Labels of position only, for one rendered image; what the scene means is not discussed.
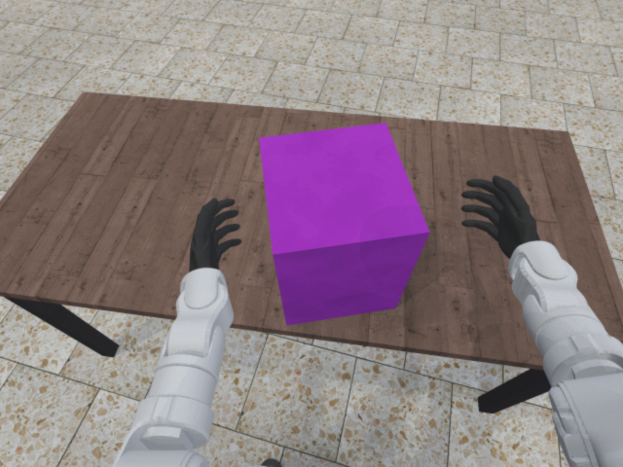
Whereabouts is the right robot forearm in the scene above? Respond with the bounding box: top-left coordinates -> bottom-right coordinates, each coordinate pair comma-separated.
508,240 -> 623,387

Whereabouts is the left robot forearm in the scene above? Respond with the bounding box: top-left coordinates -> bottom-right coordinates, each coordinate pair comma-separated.
112,268 -> 234,467

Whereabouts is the table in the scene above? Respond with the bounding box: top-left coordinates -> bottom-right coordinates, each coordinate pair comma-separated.
0,91 -> 623,413

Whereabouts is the robot right hand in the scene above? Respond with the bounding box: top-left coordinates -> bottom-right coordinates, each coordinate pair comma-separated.
461,175 -> 541,259

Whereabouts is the robot left hand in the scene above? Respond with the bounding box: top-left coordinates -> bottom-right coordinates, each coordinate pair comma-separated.
189,198 -> 241,272

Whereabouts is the robot right upper arm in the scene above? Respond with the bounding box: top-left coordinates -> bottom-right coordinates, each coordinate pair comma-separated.
548,373 -> 623,467

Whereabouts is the carton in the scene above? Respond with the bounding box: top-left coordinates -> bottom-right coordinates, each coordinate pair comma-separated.
259,123 -> 429,326

